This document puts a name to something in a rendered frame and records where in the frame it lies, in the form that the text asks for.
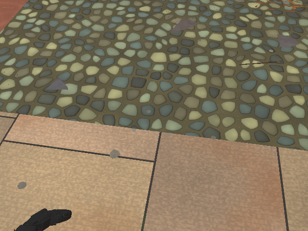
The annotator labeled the left robot hand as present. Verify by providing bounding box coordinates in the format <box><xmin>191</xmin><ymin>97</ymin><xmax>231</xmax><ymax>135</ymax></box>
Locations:
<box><xmin>13</xmin><ymin>208</ymin><xmax>72</xmax><ymax>231</ymax></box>

